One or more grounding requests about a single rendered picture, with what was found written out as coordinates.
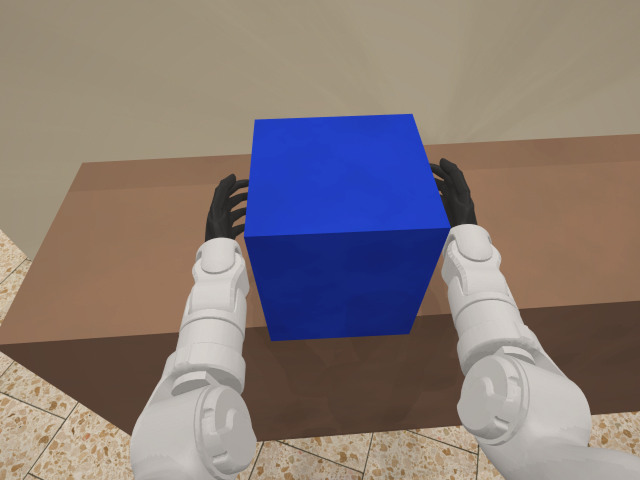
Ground robot right upper arm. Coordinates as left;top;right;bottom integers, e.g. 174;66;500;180
457;354;640;480

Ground robot right forearm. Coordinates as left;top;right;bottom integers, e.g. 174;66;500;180
441;224;567;378

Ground carton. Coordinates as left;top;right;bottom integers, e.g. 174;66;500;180
244;114;451;341

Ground robot left upper arm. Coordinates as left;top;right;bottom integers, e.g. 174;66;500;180
130;384;257;480

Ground robot left hand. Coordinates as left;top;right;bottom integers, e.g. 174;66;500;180
205;174;249;242

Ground robot left forearm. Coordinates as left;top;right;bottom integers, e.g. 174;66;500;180
130;238;249;475

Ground robot right hand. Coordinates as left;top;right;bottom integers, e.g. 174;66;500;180
429;158;477;228

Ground pedestal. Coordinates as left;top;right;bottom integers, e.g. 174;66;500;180
0;134;640;442

